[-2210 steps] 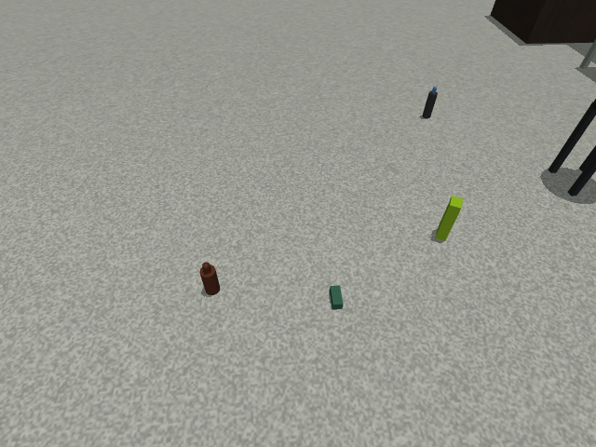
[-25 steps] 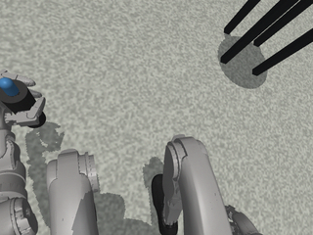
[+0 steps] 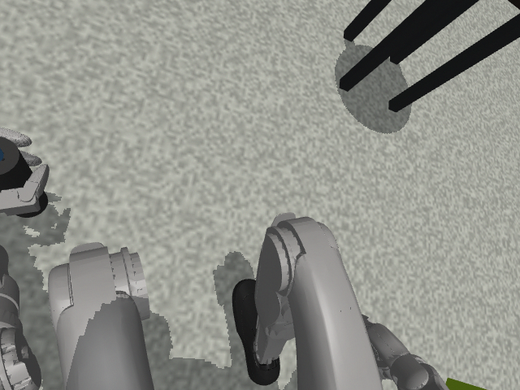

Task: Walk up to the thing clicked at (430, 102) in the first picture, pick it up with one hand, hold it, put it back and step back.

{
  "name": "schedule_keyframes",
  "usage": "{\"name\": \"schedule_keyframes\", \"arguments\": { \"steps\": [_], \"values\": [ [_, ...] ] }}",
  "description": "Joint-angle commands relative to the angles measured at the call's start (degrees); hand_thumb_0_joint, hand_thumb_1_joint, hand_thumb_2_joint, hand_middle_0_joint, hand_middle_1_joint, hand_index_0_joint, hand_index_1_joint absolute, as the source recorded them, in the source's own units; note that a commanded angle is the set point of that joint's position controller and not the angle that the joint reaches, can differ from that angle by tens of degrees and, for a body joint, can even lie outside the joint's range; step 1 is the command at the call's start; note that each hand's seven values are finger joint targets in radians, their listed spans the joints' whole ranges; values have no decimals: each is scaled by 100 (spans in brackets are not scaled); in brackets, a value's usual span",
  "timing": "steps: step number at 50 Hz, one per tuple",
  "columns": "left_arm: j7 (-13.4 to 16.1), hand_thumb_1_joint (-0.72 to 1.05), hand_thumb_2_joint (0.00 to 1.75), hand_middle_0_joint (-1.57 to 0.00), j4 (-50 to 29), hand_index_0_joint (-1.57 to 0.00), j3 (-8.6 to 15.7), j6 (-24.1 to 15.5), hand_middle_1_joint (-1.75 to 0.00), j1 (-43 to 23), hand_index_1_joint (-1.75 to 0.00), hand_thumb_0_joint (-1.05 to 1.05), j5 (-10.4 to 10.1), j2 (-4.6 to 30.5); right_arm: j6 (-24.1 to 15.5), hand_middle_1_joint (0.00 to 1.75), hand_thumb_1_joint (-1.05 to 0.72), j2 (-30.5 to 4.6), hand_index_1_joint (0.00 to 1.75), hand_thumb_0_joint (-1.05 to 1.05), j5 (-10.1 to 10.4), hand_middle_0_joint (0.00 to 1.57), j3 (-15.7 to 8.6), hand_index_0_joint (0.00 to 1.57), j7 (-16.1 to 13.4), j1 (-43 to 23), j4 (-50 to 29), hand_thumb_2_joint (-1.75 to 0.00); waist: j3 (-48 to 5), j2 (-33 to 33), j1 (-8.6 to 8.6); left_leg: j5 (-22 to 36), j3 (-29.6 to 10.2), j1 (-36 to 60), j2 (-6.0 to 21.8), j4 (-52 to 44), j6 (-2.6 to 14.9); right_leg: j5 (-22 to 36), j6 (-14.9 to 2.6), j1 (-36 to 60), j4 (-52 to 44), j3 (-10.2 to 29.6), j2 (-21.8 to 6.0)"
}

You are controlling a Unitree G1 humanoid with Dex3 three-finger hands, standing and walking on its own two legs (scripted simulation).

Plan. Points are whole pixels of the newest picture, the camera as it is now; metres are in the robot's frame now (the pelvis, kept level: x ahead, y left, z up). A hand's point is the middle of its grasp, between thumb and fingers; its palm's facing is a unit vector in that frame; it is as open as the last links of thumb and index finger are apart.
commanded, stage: lower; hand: left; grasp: from the side
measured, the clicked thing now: (8, 176) +0.43 +0.27 -0.14
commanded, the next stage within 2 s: loosen in 0.84 s
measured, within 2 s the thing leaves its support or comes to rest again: rests again in 0.80 s
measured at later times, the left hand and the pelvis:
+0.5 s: hand (26, 178) +0.44 +0.26 -0.17, palm faces +0.25 -0.97 -0.02, open 7.0 cm; pelvis -0.01 +0.01 -0.01, yaw -3 degrees
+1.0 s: hand (32, 179) +0.44 +0.25 -0.19, palm faces +0.26 -0.97 -0.02, open 7.0 cm; pelvis -0.01 +0.01 -0.02, yaw -5 degrees
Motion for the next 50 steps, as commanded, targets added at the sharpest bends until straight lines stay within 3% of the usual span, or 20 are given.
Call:
{"name": "schedule_keyframes", "arguments": {
  "steps": [1,3,4,6,8,9,10,12,14,19,21,22,31,33,47,48,50],
  "values": [
    [20,40,124,-128,-1534,-128,200,-898,-138,-2100,-138,0,-172,1554,18,30,-92,-1735,30,0,-110,20,-366,20,-71,704,-93,-91,-4149,2532,-201,1074,523,2854,153,-1616,75,1139,-431,2097,-1016,-510,198],
    [57,37,123,-126,-1384,-127,220,-921,-137,-2048,-137,0,-159,1631,26,30,-92,-1790,30,0,-157,20,-269,20,-70,644,-95,-91,-4088,2689,-252,1212,451,3027,176,-1625,40,1233,-432,2069,-944,-577,190],
    [117,36,121,-127,-1613,-127,368,-961,-136,-2199,-136,0,-150,1902,18,30,-93,-1832,30,0,-166,20,-254,20,-78,544,-232,-91,-4177,2776,-205,1211,432,3052,185,-1616,32,1241,-445,2077,-924,-587,200],
    [140,35,122,-126,-1369,-127,197,-996,-136,-2136,-136,0,-158,1683,28,30,-93,-1873,30,0,-202,20,-196,20,-72,438,-278,-91,-3934,2771,-332,1133,387,2986,191,-1606,22,1208,-442,1990,-906,-633,188],
    [194,35,123,-128,-1212,-129,284,-1025,-137,-1981,-137,0,-128,1779,14,30,-93,-1908,30,0,-248,20,-154,20,-70,395,-307,-91,-3815,2717,-333,1063,386,2910,191,-1532,31,1198,-428,2028,-926,-651,198],
    [181,39,123,-128,-1175,-128,149,-1060,-137,-2088,-137,0,-126,1713,29,30,-92,-1889,30,0,-270,20,-86,20,-60,420,-281,-91,-3727,2776,-435,1039,373,2847,186,-1516,27,1198,-418,2081,-933,-670,198],
    [201,39,124,-128,-1144,-129,260,-1080,-138,-1923,-138,0,-117,1807,29,30,-92,-1935,30,0,-294,20,-80,20,-57,408,-320,-91,-3774,2731,-382,1137,364,2881,192,-1478,30,1296,-401,2178,-921,-677,203],
    [226,39,124,-129,-1000,-130,221,-1111,-138,-1933,-138,0,-81,1870,27,30,-92,-1973,30,0,-323,20,-25,20,-46,329,-362,-91,-3621,2729,-408,1139,323,2831,202,-1475,19,1284,-410,2111,-890,-719,213],
    [227,38,125,-130,-735,-131,175,-1124,-140,-1790,-140,0,-106,1736,42,30,-92,-2023,30,0,-344,20,17,20,-38,278,-401,-91,-3439,2593,-505,1086,278,2778,205,-1449,28,1277,-391,2088,-896,-775,213],
    [337,37,125,-130,-553,-131,313,-1234,-140,-1734,-140,0,-92,2035,58,30,-91,-2119,30,0,-430,20,166,20,-15,146,-472,-90,-3332,2578,-549,988,180,2757,223,-1405,29,1221,-369,2121,-872,-880,247],
    [375,40,125,-129,-444,-130,236,-1287,-139,-1779,-139,0,-75,1996,64,30,-91,-2143,30,0,-453,20,212,20,-11,93,-481,-90,-3184,2575,-634,839,142,2679,225,-1403,35,1148,-360,2095,-851,-925,258],
    [413,42,127,-130,-501,-131,359,-1319,-140,-1771,-140,0,-88,2114,55,30,-90,-2153,30,0,-466,20,232,20,-9,110,-493,-90,-3223,2524,-609,879,151,2645,221,-1361,49,1199,-347,2200,-877,-917,269],
    [623,41,127,-129,-549,-130,319,-1549,-139,-1951,-139,0,43,2463,30,30,-91,-2233,30,0,-600,20,410,20,-19,-106,-523,-91,-3053,2820,-727,916,46,2790,278,-1341,4,1253,-344,2205,-813,-1001,315],
    [642,43,128,-129,-436,-130,240,-1555,-140,-1827,-140,0,43,2314,27,30,-91,-2232,30,0,-620,20,437,20,-13,-144,-544,-90,-3034,2757,-745,941,28,2837,292,-1308,-2,1298,-338,2191,-814,-1011,331],
    [811,48,130,-131,-142,-132,136,-1678,-141,-1777,-141,0,61,2406,34,30,-89,-2307,30,0,-707,20,582,20,4,-305,-574,-90,-2737,2614,-809,931,-71,2687,299,-1205,24,1378,-306,2245,-826,-1133,391],
    [812,49,123,-137,-116,-138,141,-1686,-138,-1734,-138,0,59,2380,31,30,-90,-2316,30,0,-706,20,590,20,10,-282,-579,-90,-2732,2606,-846,978,-106,2729,312,-1228,17,1412,-302,2294,-807,-1150,391],
    [817,35,107,-125,-254,-127,189,-1723,-122,-1793,-122,0,36,2460,29,30,-91,-2325,30,0,-703,20,595,20,16,-339,-618,-89,-2723,2653,-821,845,-112,2698,314,-1251,17,1315,-307,2250,-818,-1164,400]
  ]
}}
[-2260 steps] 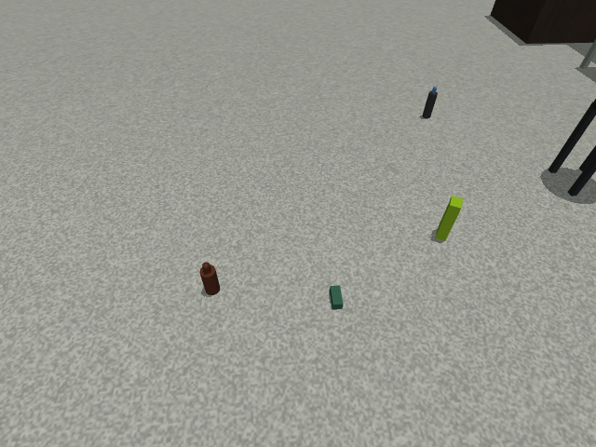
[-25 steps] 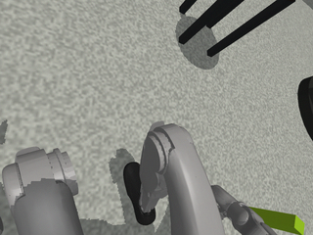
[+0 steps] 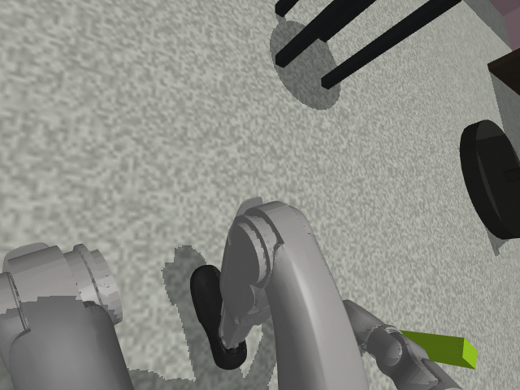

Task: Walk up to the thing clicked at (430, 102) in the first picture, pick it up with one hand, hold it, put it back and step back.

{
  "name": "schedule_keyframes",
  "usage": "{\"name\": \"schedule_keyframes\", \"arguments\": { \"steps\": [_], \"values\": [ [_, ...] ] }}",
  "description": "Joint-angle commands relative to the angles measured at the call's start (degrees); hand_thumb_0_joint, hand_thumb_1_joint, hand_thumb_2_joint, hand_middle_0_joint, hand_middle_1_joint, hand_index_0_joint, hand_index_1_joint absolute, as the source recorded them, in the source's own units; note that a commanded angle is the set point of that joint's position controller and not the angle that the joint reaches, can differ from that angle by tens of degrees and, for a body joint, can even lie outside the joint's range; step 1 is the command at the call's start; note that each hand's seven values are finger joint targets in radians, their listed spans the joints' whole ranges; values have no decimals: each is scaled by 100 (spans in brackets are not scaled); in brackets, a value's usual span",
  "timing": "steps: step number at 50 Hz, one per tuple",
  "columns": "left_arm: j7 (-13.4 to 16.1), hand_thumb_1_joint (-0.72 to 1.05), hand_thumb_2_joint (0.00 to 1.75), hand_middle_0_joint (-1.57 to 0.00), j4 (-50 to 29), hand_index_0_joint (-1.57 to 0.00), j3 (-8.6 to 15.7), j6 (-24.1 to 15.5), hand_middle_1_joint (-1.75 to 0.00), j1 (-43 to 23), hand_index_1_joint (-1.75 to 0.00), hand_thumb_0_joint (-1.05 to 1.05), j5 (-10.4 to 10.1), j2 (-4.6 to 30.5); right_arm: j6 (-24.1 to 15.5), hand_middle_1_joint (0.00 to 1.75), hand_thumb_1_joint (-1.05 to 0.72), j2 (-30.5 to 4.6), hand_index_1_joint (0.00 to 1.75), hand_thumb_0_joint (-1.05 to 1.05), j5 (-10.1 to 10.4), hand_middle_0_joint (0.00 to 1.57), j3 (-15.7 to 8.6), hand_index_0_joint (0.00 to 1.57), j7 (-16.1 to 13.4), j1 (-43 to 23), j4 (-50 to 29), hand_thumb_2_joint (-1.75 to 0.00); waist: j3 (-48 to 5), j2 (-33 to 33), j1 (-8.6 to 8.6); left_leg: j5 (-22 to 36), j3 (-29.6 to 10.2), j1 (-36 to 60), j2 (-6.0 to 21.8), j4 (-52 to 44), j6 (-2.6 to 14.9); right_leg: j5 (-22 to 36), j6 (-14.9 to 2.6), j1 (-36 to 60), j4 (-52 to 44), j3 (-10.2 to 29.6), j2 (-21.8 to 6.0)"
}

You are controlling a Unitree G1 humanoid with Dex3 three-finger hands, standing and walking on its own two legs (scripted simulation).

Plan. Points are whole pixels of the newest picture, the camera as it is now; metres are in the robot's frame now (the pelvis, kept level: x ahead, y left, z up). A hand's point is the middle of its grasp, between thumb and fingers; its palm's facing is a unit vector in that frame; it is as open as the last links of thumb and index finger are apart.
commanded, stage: loosen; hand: left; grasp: from the side
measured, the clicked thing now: out of the picture +0.43 +0.29 -0.18
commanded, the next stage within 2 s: open in 0.08 s
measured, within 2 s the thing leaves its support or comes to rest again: neither
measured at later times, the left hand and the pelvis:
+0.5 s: hand out of the picture +0.44 +0.28 -0.15, palm faces +0.32 -0.95 +0.00, open 11.1 cm; pelvis +0.00 +0.00 +0.00, yaw -1 degrees
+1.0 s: hand out of the picture +0.43 +0.33 -0.10, palm faces +0.34 -0.94 -0.03, open 17.1 cm; pelvis +0.00 +0.00 +0.01, yaw +0 degrees
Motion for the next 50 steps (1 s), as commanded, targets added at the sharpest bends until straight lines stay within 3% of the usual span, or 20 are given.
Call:
{"name": "schedule_keyframes", "arguments": {
  "steps": [1,4,8,10,14,19,22,25,32,33,39,41,42,43,44,45,47,50],
  "values": [
    [31,32,99,-120,-1480,-121,86,-782,-114,-1820,-114,0,-114,1258,57,30,-91,-2031,30,0,-4,20,-658,20,-97,259,-136,-89,-3726,3464,-520,880,577,2543,343,-1907,-63,1072,-488,1744,-859,-657,159],
    [28,24,77,-110,-1496,-111,160,-803,-100,-1764,-98,0,-141,1303,63,30,-92,-2060,30,0,-15,20,-665,20,-90,307,-77,-90,-3737,3524,-525,885,520,2627,368,-1958,-91,1058,-488,1690,-825,-688,158],
    [25,7,65,-102,-1513,-103,91,-774,-89,-1663,-87,0,-84,1292,94,30,-92,-2052,30,0,-39,20,-646,20,-102,323,-84,-90,-3823,3606,-531,1030,510,2754,383,-1947,-120,1163,-498,1713,-810,-707,175],
    [12,-1,62,-90,-1306,-91,-12,-724,-78,-1593,-78,0,-71,1134,113,30,-91,-2046,30,0,-42,20,-637,20,-100,319,-92,-90,-3679,3611,-574,1119,499,2744,378,-1970,-123,1234,-494,1694,-797,-725,167],
    [-3,-10,49,-72,-813,-72,-116,-572,-61,-1300,-61,0,-134,982,126,30,-91,-2016,30,0,3,20,-615,20,-97,322,-145,-90,-3432,3047,-570,811,582,2194,342,-1871,-12,1056,-467,1746,-975,-696,204],
    [-70,-14,39,-61,-548,-61,-256,-510,-49,-1159,-49,0,-178,807,156,30,-90,-2049,30,0,47,20,-603,20,-84,276,-245,-90,-3209,2802,-549,528,441,2126,350,-2020,-9,807,-464,1527,-964,-811,197],
    [-81,-20,33,-52,-601,-52,-138,-551,-41,-1168,-40,0,-240,945,154,30,-90,-2036,30,0,61,20,-564,20,-68,262,-314,-90,-3336,2776,-481,527,442,2125,342,-1992,5,799,-474,1619,-958,-803,234],
    [-64,-23,27,-42,-702,-42,-83,-634,-31,-1354,-31,0,-285,989,136,30,-89,-2024,30,0,57,20,-535,20,-72,246,-328,-90,-3308,2810,-529,452,441,2097,353,-1976,12,762,-471,1618,-967,-792,249],
    [-55,-39,9,-22,-810,-21,-126,-739,-9,-1652,-9,0,-137,1202,127,30,-90,-2021,30,0,8,20,-521,20,-97,203,-282,-90,-3170,3118,-556,325,476,2146,379,-2004,-14,654,-497,1488,-962,-778,241],
    [-73,-44,10,-14,-685,-13,-161,-722,-7,-1517,-7,0,-150,1069,126,30,-89,-2021,30,0,-5,20,-513,20,-97,228,-292,-90,-3222,3106,-581,433,472,2235,381,-1995,-23,758,-488,1533,-957,-786,241],
    [-226,-48,6,-7,-1177,-6,221,-652,-1,-1133,-2,0,-238,1396,200,30,-90,-2050,30,0,35,20,-579,20,-104,392,-187,-90,-3571,3465,-266,781,473,2537,396,-2116,-88,935,-507,1729,-871,-760,209],
    [-283,-48,6,-6,-1860,-5,516,-557,-1,-1090,-2,0,-249,1725,226,30,-90,-2089,30,0,77,20,-707,20,-136,402,-273,-90,-4045,3781,-32,1130,512,2950,415,-2196,-140,1137,-538,1771,-821,-696,182],
    [-356,-47,5,-6,-2004,-5,375,-475,0,-1171,-1,0,-270,1608,277,30,-90,-2020,30,0,110,20,-721,20,-136,506,-159,-90,-4045,3905,-45,991,543,2887,402,-2266,-133,1014,-556,1711,-851,-665,169],
    [-426,-47,7,-5,-2487,-5,503,-375,-1,-1037,-2,0,-323,1622,271,30,-90,-2042,30,0,153,20,-836,20,-159,499,-275,-90,-4355,4005,87,1207,582,3108,399,-2314,-150,1172,-567,1791,-857,-608,157],
    [-517,-50,5,-6,-2576,-5,389,-228,-1,-941,-2,0,-333,1581,297,30,-91,-1974,30,0,218,20,-873,20,-176,586,-209,-90,-4427,4103,109,1080,661,3009,382,-2373,-132,1059,-585,1819,-916,-550,148],
    [-612,-48,6,-6,-2573,-5,254,-74,-1,-871,-2,0,-379,1324,328,30,-91,-1947,30,0,269,20,-927,20,-189,662,-189,-90,-4328,4115,103,988,658,2962,382,-2478,-139,987,-596,1666,-933,-523,127],
    [-731,-51,6,-6,-2966,-5,249,242,-2,-874,-2,0,-453,1304,340,30,-91,-1856,30,0,413,20,-1073,20,-229,827,-172,-90,-4551,4065,190,929,758,2802,354,-2531,-97,958,-605,1676,-1015,-445,117],
    [-986,-54,6,-4,-2638,-4,-277,784,-3,-693,-2,0,-638,501,327,30,-89,-1716,30,0,653,20,-1240,20,-287,936,-178,-90,-4190,3404,67,553,842,2174,304,-2507,31,739,-593,1442,-1214,-348,101]
  ]
}}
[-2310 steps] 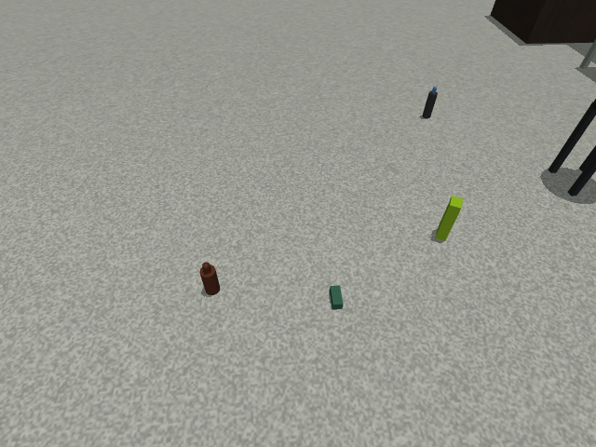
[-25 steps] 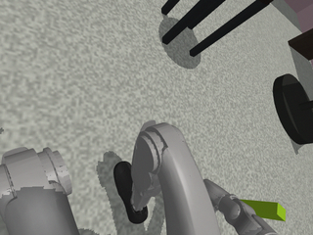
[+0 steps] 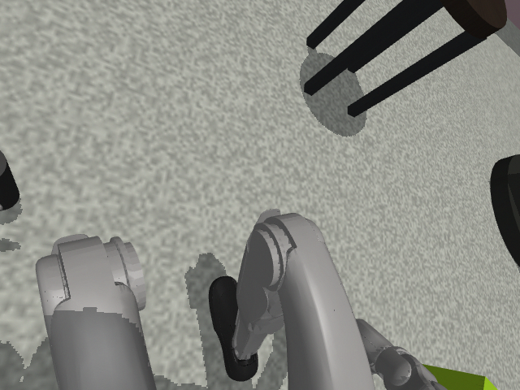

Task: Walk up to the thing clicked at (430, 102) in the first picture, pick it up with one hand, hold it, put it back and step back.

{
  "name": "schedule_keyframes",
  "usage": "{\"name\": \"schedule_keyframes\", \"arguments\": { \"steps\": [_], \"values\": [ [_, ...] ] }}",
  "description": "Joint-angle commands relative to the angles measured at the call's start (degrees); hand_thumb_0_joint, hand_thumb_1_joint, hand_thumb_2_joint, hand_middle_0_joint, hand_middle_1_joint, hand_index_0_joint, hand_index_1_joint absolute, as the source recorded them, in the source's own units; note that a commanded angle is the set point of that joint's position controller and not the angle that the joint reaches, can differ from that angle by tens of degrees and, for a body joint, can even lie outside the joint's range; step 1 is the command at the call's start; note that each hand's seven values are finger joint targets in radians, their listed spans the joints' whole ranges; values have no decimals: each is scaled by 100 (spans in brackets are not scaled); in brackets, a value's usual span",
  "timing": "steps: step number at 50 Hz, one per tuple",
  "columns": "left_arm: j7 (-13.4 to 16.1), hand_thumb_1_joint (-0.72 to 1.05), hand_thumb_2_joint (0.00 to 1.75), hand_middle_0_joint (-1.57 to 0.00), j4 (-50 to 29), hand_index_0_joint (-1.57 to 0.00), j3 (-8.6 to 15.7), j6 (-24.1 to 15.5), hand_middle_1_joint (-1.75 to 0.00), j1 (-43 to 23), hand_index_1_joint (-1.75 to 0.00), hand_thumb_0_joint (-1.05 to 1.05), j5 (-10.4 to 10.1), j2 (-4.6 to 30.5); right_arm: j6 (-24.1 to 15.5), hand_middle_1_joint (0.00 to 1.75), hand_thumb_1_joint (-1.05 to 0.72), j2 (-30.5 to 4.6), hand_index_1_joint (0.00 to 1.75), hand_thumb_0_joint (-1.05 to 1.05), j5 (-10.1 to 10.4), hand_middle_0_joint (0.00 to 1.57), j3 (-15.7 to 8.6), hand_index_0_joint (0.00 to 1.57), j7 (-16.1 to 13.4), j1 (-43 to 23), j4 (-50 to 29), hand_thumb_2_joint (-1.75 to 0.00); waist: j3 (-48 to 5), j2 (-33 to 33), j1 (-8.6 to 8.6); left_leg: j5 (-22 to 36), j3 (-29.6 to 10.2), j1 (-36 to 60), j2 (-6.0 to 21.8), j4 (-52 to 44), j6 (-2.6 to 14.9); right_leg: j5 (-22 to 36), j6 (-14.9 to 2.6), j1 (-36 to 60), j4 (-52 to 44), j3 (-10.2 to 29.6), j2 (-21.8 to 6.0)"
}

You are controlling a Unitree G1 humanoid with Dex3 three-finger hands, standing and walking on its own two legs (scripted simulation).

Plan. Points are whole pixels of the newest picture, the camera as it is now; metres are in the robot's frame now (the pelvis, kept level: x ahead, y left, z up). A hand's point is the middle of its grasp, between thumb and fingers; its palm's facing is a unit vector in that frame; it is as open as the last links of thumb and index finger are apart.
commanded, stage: rise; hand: left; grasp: from the side
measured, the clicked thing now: out of the picture +0.43 +0.28 -0.20
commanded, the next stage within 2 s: home in 0.16 s
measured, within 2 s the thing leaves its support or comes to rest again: neither
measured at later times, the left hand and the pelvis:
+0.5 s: hand out of the picture +0.34 +0.41 +0.01, palm faces +0.34 -0.82 -0.46, open 17.3 cm; pelvis +0.01 +0.00 +0.08, yaw +7 degrees
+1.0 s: hand out of the picture +0.27 +0.28 +0.21, palm faces +0.32 -0.86 -0.40, open 17.1 cm; pelvis +0.06 -0.02 +0.31, yaw +12 degrees
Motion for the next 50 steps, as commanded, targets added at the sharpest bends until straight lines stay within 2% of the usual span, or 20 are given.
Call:
{"name": "schedule_keyframes", "arguments": {
  "steps": [1,3,5,6,7,8,9,10,13,16,19,20,24,28,29,33,36,38,45,50],
  "values": [
    [-323,-54,6,-4,-435,-4,-435,357,-3,-731,-3,0,-290,338,26,30,-89,-1810,30,0,319,20,-937,20,-207,425,-206,-90,-3412,2713,-382,537,717,1956,250,-2218,57,814,-464,1421,-1086,-389,165],
    [-406,-55,6,-1,-845,-2,-218,445,-2,-1286,-2,0,-342,792,9,30,-88,-1781,30,0,422,20,-1024,20,-264,490,-207,-90,-3392,2504,-292,433,762,1778,234,-2134,133,755,-445,1384,-1188,-319,152],
    [-472,-45,7,-3,-813,-2,-172,484,0,-1509,-2,0,-365,777,-4,30,-80,-1722,30,0,479,20,-1087,20,-264,561,-191,-89,-3384,2471,-273,389,742,1827,219,-2177,140,658,-467,1213,-1154,-309,136],
    [-182,-52,7,-7,-775,-6,317,871,-5,-1338,-5,0,612,2214,107,30,-88,-1629,30,0,650,20,-1485,20,-303,834,51,-91,-4015,3125,279,624,905,2591,214,-2561,76,557,-519,1109,-1214,-186,68],
    [-140,-53,7,-7,-1291,-6,-34,1042,-5,-2002,-6,0,551,1622,149,30,-93,-1449,30,0,697,20,-1404,20,-276,793,-159,-91,-4129,3406,92,710,847,2786,261,-2690,30,599,-558,921,-1169,-185,78],
    [-132,-53,8,-7,-635,-6,-94,1256,-7,-1480,-7,0,574,1188,194,30,-93,-1514,30,0,772,20,-1535,20,-281,872,-124,-92,-4123,3313,33,686,793,2962,276,-2869,6,543,-561,791,-1168,-201,35],
    [-80,-53,8,-7,-799,-6,-71,1382,-4,-1527,-5,0,636,1279,245,30,-92,-1537,30,0,816,20,-1596,20,-278,877,-194,-91,-4156,3302,105,519,789,2906,275,-2973,-2,436,-568,744,-1194,-188,22],
    [-18,-56,9,-8,-1009,-6,131,1533,-6,-1315,-7,0,701,1457,274,30,-94,-1532,30,0,850,20,-1693,20,-294,907,-225,-92,-4342,3420,270,570,850,3079,261,-3091,-15,446,-576,811,-1231,-123,-11],
    [156,-60,9,-10,-2215,-8,384,1994,-8,-1691,-10,0,960,2154,391,30,-100,-1367,30,0,1002,20,-1888,20,-342,1150,-241,-93,-5270,4069,601,783,1035,3719,252,-3342,-24,503,-614,931,-1310,90,-33],
    [274,-53,7,-5,-1877,-5,140,2568,-6,-894,-6,0,1039,1483,465,30,-90,-1222,30,0,1152,20,-2070,20,-371,1241,-218,-90,-4948,3729,599,833,1162,3470,197,-3517,15,482,-643,833,-1471,204,-46],
    [419,-51,8,-6,-2404,-6,80,3036,-7,-639,-7,0,1076,1312,512,30,-90,-1048,30,0,1326,20,-2303,20,-458,1304,-314,-90,-5098,3201,752,678,1300,3269,144,-3704,115,327,-650,974,-1879,358,-62],
    [428,-53,7,-6,-2117,-6,-139,3248,-6,-126,-6,0,1087,888,536,30,-90,-1002,30,0,1372,20,-2369,20,-468,1351,-374,-90,-5117,2896,712,720,1347,3225,117,-3750,147,351,-620,1184,-2037,396,-75],
    [555,-56,5,-6,-2851,-6,-716,3902,-6,555,-6,0,1023,111,508,30,-90,-964,30,0,1585,20,-2614,20,-563,1373,-644,-90,-5192,2126,705,397,1297,3481,104,-4318,225,123,-576,1584,-2746,467,-89],
    [819,-53,7,-6,-4514,-6,-692,4428,-6,1213,-6,0,940,307,488,30,-89,-854,30,0,1760,20,-2717,20,-729,1421,-942,-90,-5694,1883,964,197,1310,4147,117,-5035,264,-10,-523,2540,-3457,625,-115],
    [886,-52,7,-6,-4457,-6,-772,4581,-6,1627,-6,0,929,108,449,30,-89,-790,30,0,1801,20,-2718,20,-784,1356,-1021,-90,-5555,1873,971,177,1335,4275,120,-5200,262,-21,-518,2721,-3635,683,-132],
    [1186,-49,9,-6,-5107,-6,-559,4873,-7,1698,-7,0,920,355,318,30,-90,-560,30,0,1878,20,-2682,20,-1023,1331,-1082,-90,-5388,1847,1005,252,1455,4697,120,-5715,276,-8,-495,3548,-4284,896,-154],
    [1361,-50,9,-6,-5104,-6,-746,5053,-6,2149,-6,0,878,-63,187,30,-90,-361,30,0,1873,20,-2631,20,-1190,1340,-1060,-90,-5361,1836,1050,823,1656,5144,98,-5929,277,439,-495,4178,-4724,1035,-167],
    [1434,-50,9,-6,-4986,-6,-1056,5177,-6,2573,-6,0,854,-570,73,30,-89,-240,30,0,1852,20,-2607,20,-1282,1382,-1020,-90,-5046,1793,1013,1181,1742,5421,93,-6155,275,763,-509,4489,-5052,1045,-160],
    [1616,-49,9,-6,-4974,-6,-1684,5643,-6,3383,-6,0,751,-1454,-253,30,-89,-105,30,0,1820,20,-2586,20,-1433,1602,-1035,-90,-4551,1424,924,2020,1836,6361,114,-7037,281,1646,-439,6047,-6233,1123,-212],
    [1773,-51,8,-5,-5348,-5,-1872,5976,-6,3873,-6,0,705,-1653,-435,30,-89,-77,30,0,1829,20,-2581,20,-1525,1634,-1129,-90,-4172,1464,968,2187,1834,7261,107,-7870,223,1766,-438,6852,-6989,1045,-212]
  ]
}}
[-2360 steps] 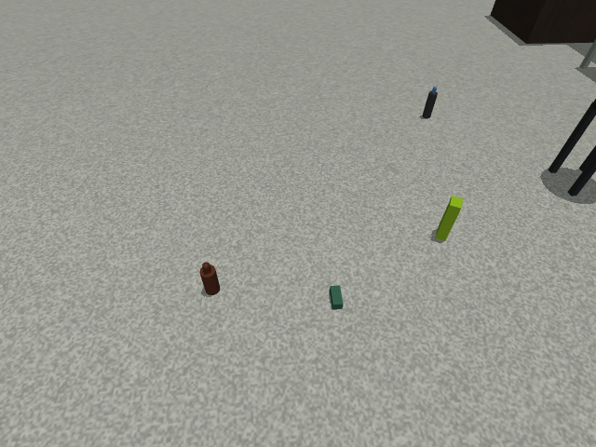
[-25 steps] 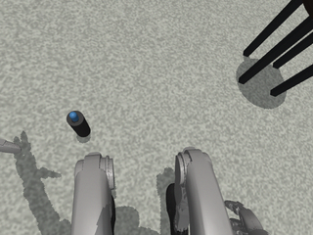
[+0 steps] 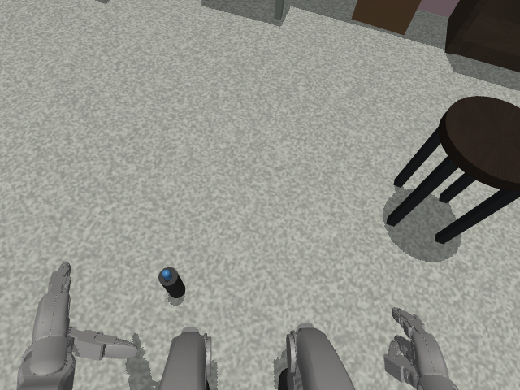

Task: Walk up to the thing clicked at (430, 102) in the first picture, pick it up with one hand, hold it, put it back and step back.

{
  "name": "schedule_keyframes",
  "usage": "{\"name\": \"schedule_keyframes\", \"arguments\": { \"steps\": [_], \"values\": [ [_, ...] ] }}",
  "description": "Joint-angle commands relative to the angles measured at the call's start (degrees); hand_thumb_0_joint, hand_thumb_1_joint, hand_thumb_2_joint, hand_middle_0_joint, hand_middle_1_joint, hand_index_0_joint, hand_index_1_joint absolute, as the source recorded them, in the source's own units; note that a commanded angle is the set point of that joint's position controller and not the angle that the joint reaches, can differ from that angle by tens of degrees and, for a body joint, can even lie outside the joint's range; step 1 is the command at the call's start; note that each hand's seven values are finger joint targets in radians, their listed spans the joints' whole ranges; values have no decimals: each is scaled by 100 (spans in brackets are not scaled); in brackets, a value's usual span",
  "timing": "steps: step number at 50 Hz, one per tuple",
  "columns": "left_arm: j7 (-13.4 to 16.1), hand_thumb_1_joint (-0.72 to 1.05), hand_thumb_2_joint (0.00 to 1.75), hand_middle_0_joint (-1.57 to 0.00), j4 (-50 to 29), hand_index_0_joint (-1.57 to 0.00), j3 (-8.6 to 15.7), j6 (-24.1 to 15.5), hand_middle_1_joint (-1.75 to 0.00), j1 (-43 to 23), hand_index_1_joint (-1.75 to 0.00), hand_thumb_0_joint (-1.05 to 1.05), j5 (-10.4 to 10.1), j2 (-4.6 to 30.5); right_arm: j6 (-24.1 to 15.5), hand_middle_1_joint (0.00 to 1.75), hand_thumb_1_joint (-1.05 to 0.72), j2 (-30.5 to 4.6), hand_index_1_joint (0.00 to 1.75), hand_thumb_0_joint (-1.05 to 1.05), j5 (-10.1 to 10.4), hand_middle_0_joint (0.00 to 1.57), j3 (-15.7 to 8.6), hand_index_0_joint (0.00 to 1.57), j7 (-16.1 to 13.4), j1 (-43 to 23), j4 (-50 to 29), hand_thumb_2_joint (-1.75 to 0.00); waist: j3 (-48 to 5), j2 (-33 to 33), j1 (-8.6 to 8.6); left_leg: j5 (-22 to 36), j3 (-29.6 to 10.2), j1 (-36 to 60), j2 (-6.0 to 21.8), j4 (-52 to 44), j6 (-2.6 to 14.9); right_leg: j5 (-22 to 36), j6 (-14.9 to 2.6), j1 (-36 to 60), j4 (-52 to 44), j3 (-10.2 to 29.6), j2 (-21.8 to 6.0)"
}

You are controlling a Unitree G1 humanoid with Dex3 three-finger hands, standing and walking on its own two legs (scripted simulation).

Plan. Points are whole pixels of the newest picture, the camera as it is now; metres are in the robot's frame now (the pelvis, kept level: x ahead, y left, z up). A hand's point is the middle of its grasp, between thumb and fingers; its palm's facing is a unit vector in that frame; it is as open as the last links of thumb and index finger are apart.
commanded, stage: home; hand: left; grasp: from the side
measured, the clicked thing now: (171, 281) +0.42 +0.22 -0.51
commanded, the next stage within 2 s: none
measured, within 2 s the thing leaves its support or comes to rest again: neither
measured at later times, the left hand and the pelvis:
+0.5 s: hand (76, 353) +0.20 +0.20 +0.06, palm faces +0.14 -0.95 -0.29, open 17.4 cm; pelvis +0.04 +0.01 +0.11, yaw +1 degrees
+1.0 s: hand (86, 352) +0.21 +0.19 +0.06, palm faces +0.12 -0.95 -0.28, open 17.4 cm; pelvis +0.04 +0.00 +0.11, yaw +2 degrees
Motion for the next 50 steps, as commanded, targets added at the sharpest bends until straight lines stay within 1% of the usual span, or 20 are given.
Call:
{"name": "schedule_keyframes", "arguments": {
  "steps": [1,4,6,7,10,12,14,19,22,26,30,31,32,34,37,43,45,46,47,50],
  "values": [
    [256,-52,8,-5,-1233,-5,234,64,-6,196,-6,0,-29,838,-299,30,-89,-672,30,0,9,20,-284,20,-166,487,-633,-90,-2002,284,51,1623,284,2303,-188,-1743,289,1644,-82,2533,-1943,157,73],
    [316,-54,6,-5,-1470,-5,50,246,-5,513,-6,0,-61,596,-374,30,-90,-609,30,0,9,20,-250,20,-251,515,-684,-90,-1678,343,66,1893,290,2772,-191,-2154,252,1874,-91,2873,-2272,134,80],
    [366,-52,7,-5,-1771,-5,-33,367,-6,715,-6,0,-87,547,-411,30,-90,-574,30,0,7,20,-213,20,-310,517,-779,-90,-1413,427,99,1773,301,3064,-211,-2518,239,1747,-80,3124,-2619,117,70],
    [371,-52,8,-5,-1915,-5,-180,431,-6,824,-6,0,-97,405,-437,30,-90,-545,30,0,-6,20,-199,20,-337,514,-784,-90,-1309,424,39,1771,297,3209,-202,-2662,226,1740,-78,3226,-2740,93,84],
    [399,-50,8,-6,-2390,-5,-330,614,-6,1231,-6,0,-137,256,-522,30,-90,-509,30,0,-11,20,-168,20,-413,555,-923,-90,-1083,454,90,1785,335,3602,-227,-3065,223,1758,-69,3592,-3118,48,97],
    [404,-51,8,-5,-2703,-5,-519,720,-6,1579,-6,0,-147,83,-584,30,-90,-472,30,0,-30,20,-162,20,-466,575,-977,-90,-981,475,59,1821,326,3812,-228,-3259,214,1798,-69,3781,-3271,7,124],
    [402,-51,8,-5,-2962,-5,-628,806,-6,1983,-6,0,-163,-41,-646,30,-90,-441,30,0,-48,20,-151,20,-501,565,-1040,-90,-813,391,72,1930,293,3960,-221,-3411,213,1867,-68,3930,-3393,-61,155],
    [336,-56,5,-5,-3232,-5,-755,867,-5,2244,-5,0,-140,-157,-783,30,-90,-391,30,0,-103,20,-117,20,-542,505,-1094,-90,-183,69,39,1744,219,4050,-184,-3763,225,1614,-55,3976,-3692,-184,206],
    [286,-57,4,-5,-3393,-5,-694,826,-5,2328,-5,0,-137,-128,-862,30,-90,-430,30,0,-103,20,-130,20,-530,452,-1200,-90,11,100,119,1579,208,4078,-182,-3969,206,1425,-57,4027,-3774,-198,210],
    [207,-54,6,-5,-3225,-5,-721,777,-5,2264,-6,0,-107,-190,-975,30,-90,-417,30,0,-149,20,-120,20,-499,464,-1141,-90,189,105,50,1516,184,4091,-184,-4034,193,1383,-46,4044,-3819,-184,205],
    [168,-54,6,-5,-3405,-5,-718,701,-5,2116,-6,0,-84,-159,-1034,30,-90,-402,30,0,-183,20,-112,20,-488,499,-1134,-90,-151,311,62,1842,260,4345,-226,-3976,174,1658,-63,4267,-3812,-139,194],
    [183,-53,6,-5,-3690,-5,-626,673,-6,1930,-6,0,-83,1,-1046,30,-90,-407,30,0,-181,20,-108,20,-492,498,-1105,-90,-253,397,74,1916,272,4457,-230,-3980,166,1738,-66,4302,-3812,-131,185],
    [164,-53,7,-5,-3276,-5,-758,713,-6,2218,-6,0,-64,-205,-1064,30,-90,-394,30,0,-203,20,-96,20,-495,508,-1090,-90,-297,310,43,2044,233,4486,-220,-3957,161,1828,-69,4363,-3792,-140,193],
    [172,-54,6,-5,-3395,-5,-689,705,-5,2148,-6,0,-76,-139,-1088,30,-90,-391,30,0,-190,20,-97,20,-505,455,-1098,-90,-314,374,99,2038,238,4479,-239,-3975,159,1852,-70,4418,-3817,-133,179],
    [176,-56,5,-5,-3429,-5,-681,701,-5,2024,-5,0,-74,-85,-1092,30,-90,-399,30,0,-193,20,-86,20,-510,480,-1058,-90,-310,326,86,2071,255,4541,-235,-3999,159,1886,-63,4468,-3869,-136,188],
    [138,-56,5,-5,-3006,-5,-742,722,-5,2346,-5,0,-90,-240,-1099,30,-90,-396,30,0,-194,20,-70,20,-492,419,-1003,-90,-62,157,134,2016,254,4441,-237,-4045,170,1809,-60,4424,-3960,-150,184],
    [139,-55,6,-5,-3248,-5,-658,695,-6,2243,-6,0,-96,-115,-1090,30,-90,-398,30,0,-185,20,-84,20,-492,447,-1003,-90,-185,187,156,2148,289,4482,-256,-3997,176,1956,-51,4474,-3957,-122,170],
    [124,-55,6,-5,-2952,-5,-721,719,-6,2400,-6,0,-99,-235,-1089,30,-90,-393,30,0,-180,20,-74,20,-480,416,-1029,-90,-27,88,128,2084,286,4421,-248,-4008,182,1900,-40,4446,-3983,-141,174],
    [133,-55,5,-5,-3285,-5,-625,693,-5,2265,-5,0,-107,-100,-1092,30,-90,-390,30,0,-185,20,-86,20,-477,429,-1002,-90,-183,132,177,2170,325,4468,-267,-3957,190,2014,-32,4526,-3998,-110,156],
    [115,-54,6,-5,-3103,-5,-640,687,-6,2312,-6,0,-98,-143,-1085,30,-90,-381,30,0,-189,20,-95,20,-476,448,-979,-90,-204,52,124,2234,358,4468,-274,-3897,207,2143,-8,4541,-3995,-76,148]
  ]
}}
